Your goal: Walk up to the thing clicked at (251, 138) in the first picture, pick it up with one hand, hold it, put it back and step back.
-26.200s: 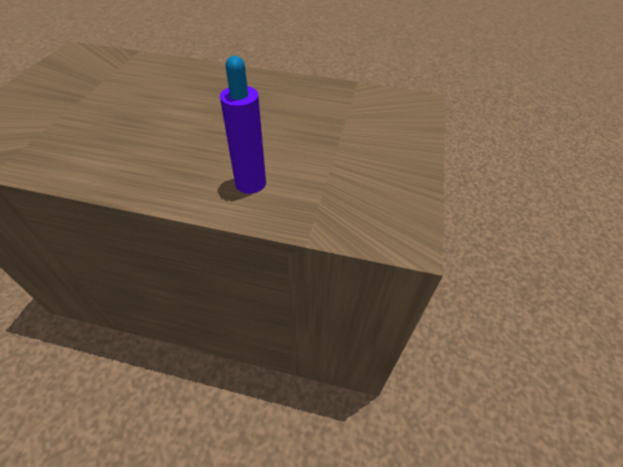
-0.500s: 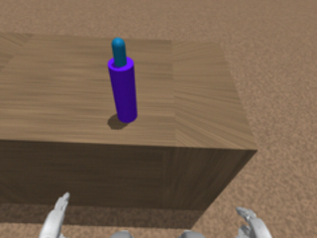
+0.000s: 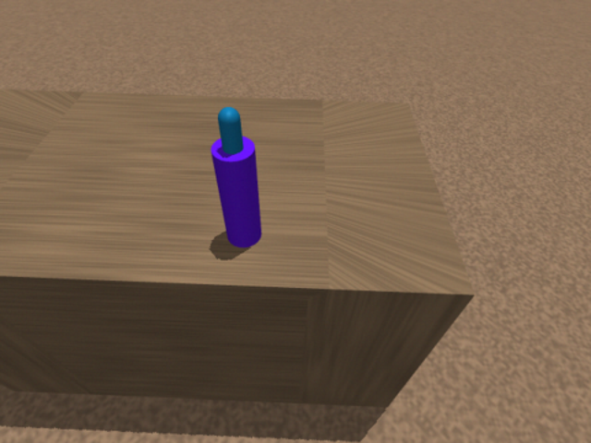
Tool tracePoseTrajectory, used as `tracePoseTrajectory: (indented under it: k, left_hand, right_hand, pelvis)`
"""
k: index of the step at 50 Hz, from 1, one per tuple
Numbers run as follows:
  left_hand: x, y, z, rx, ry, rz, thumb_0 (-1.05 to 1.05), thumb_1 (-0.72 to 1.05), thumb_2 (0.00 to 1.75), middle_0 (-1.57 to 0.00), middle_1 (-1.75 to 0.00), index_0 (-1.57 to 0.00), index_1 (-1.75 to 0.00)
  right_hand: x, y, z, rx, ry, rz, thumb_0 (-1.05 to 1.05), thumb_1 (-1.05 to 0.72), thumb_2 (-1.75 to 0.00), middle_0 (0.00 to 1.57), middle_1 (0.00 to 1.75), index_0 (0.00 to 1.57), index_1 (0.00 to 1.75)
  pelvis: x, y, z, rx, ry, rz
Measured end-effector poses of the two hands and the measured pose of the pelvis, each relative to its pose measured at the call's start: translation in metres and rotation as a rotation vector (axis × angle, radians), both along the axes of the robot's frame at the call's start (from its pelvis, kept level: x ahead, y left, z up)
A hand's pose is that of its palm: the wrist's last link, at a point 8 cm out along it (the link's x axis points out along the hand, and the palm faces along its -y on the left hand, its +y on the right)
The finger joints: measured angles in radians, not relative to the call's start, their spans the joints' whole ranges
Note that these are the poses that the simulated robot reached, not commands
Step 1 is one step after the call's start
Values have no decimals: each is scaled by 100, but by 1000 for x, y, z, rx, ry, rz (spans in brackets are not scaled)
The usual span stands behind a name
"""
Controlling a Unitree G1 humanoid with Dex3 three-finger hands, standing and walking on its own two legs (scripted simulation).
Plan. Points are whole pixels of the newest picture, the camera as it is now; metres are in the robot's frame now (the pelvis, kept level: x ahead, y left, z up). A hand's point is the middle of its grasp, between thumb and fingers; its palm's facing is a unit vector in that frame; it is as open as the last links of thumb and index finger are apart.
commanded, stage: stand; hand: left
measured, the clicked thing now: (237, 182) +0.49 +0.10 +0.07
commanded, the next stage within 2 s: none
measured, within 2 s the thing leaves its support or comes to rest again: neither
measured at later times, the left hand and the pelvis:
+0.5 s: hand out of the picture +0.07 +0.25 -0.14, palm faces -0.02 -0.94 -0.34, open 7.4 cm; pelvis +0.00 +0.00 +0.02, yaw +0 degrees
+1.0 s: hand out of the picture +0.08 +0.25 -0.14, palm faces -0.02 -0.94 -0.34, open 7.4 cm; pelvis +0.01 +0.00 +0.02, yaw +0 degrees
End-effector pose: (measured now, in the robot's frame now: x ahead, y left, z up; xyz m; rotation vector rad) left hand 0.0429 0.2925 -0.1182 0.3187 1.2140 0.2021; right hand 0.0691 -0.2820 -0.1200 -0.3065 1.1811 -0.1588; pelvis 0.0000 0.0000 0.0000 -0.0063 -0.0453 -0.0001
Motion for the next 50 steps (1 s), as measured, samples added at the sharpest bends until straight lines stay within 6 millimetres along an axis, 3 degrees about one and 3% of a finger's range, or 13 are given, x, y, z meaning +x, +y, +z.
tracePoseTrajectory:
  k: [6,13,30,50]
  left_hand:
    - [-2,-2,7,1,25,5,0,68,84,-20,-29,-20,-29]
    - [7,0,13,4,26,7,1,85,88,-20,-30,-20,-30]
    - [28,2,14,-10,22,-4,1,91,89,-20,-30,-20,-30]
    - [33,5,16,-6,38,11,1,91,89,-20,-30,-20,-30]
  right_hand:
    - [-3,0,2,15,22,-9,1,-90,-90,21,30,21,30]
    - [-10,-8,7,1,51,-28,1,-90,-90,21,30,21,30]
    - [-15,-11,14,-20,81,-48,1,-90,-90,20,30,21,30]
    - [9,-9,15,-18,54,-33,1,-90,-90,20,30,21,30]
  pelvis:
    - [-1,-1,8,2,-6,2]
    - [0,-1,13,3,-11,1]
    - [3,2,18,5,-9,-7]
    - [13,4,19,5,-2,-8]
